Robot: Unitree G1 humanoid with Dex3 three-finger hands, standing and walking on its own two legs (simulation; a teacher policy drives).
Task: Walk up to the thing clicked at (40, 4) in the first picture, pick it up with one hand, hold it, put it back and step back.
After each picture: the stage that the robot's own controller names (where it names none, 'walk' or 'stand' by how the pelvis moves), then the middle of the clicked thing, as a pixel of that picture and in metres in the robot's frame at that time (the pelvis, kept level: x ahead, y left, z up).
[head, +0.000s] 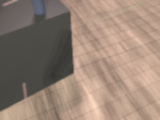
stand; out of the picture +0.93 +0.26 +0.05
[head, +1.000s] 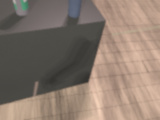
walk; out of the picture +0.85 +0.03 +0.06
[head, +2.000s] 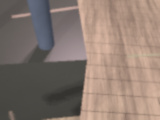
walk; (42, 20) +0.55 +0.17 +0.10
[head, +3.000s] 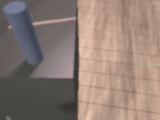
stand; (26, 37) +0.49 +0.22 +0.08
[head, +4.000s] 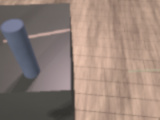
stand; (23, 52) +0.46 +0.23 +0.05
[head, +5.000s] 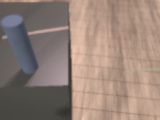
stand; (22, 47) +0.48 +0.24 +0.04
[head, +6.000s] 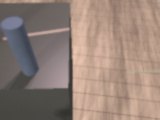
stand; (22, 50) +0.47 +0.24 +0.04
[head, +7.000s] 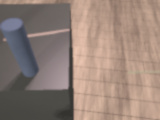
stand; (22, 51) +0.47 +0.24 +0.04
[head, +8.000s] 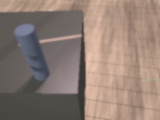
rise first; (34, 55) +0.46 +0.23 +0.05
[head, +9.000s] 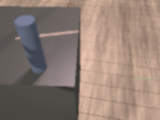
go down; (33, 47) +0.50 +0.21 +0.06
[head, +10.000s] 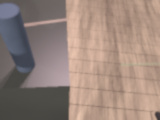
go down; (17, 43) +0.46 +0.20 +0.08
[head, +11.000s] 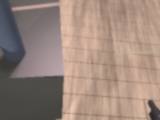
close in; (4, 28) +0.47 +0.21 +0.11
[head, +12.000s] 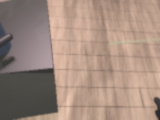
close; out of the picture +0.49 +0.23 +0.13
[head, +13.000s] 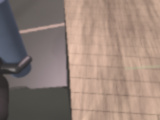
lift; (8, 41) +0.38 +0.19 +0.20
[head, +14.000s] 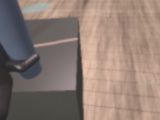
lift; (15, 37) +0.32 +0.17 +0.27
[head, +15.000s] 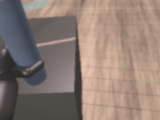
hold; (22, 44) +0.34 +0.16 +0.24
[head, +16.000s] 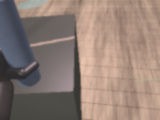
hold; (15, 46) +0.34 +0.18 +0.23
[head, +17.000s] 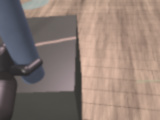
crouch; (20, 43) +0.34 +0.17 +0.24
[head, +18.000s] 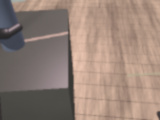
crouch; out of the picture +0.45 +0.21 +0.27
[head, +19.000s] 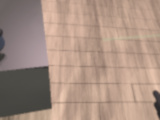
lower; out of the picture +0.50 +0.23 +0.12
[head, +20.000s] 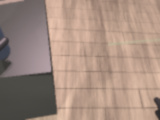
lower; out of the picture +0.48 +0.23 +0.12
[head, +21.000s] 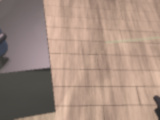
lower; out of the picture +0.49 +0.23 +0.13
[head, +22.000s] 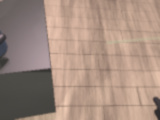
lower; out of the picture +0.49 +0.23 +0.13
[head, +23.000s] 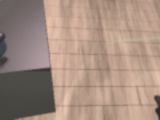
loosen; out of the picture +0.49 +0.23 +0.13
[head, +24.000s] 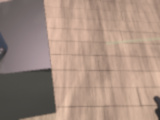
withdraw; out of the picture +0.48 +0.23 +0.12
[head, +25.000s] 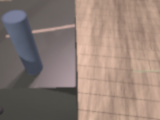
sink last; (26, 46) +0.46 +0.22 +0.09
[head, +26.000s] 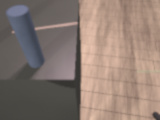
stand; (28, 40) +0.49 +0.23 +0.09
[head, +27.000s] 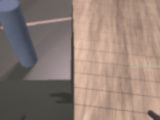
stand; (19, 37) +0.47 +0.23 +0.10
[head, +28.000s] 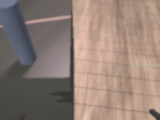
stand; (18, 35) +0.48 +0.23 +0.11
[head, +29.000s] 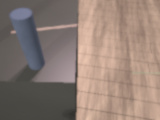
stand; (30, 42) +0.49 +0.22 +0.07
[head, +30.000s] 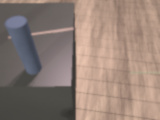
stand; (26, 48) +0.48 +0.23 +0.05
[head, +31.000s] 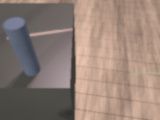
stand; (24, 50) +0.47 +0.23 +0.04
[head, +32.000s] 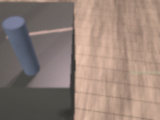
stand; (24, 49) +0.47 +0.23 +0.04
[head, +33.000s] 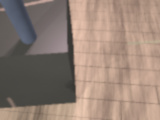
walk; (18, 16) +0.58 +0.25 +0.07
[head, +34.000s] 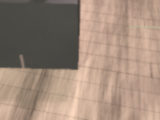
walk; out of the picture +0.89 +0.19 +0.08
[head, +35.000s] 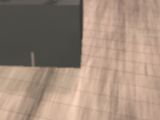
stand; out of the picture +1.13 +0.21 +0.06
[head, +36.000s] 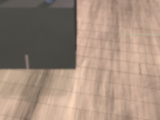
stand; out of the picture +1.11 +0.21 +0.04
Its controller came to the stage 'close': yes
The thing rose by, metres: 0.21
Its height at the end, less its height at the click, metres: +0.00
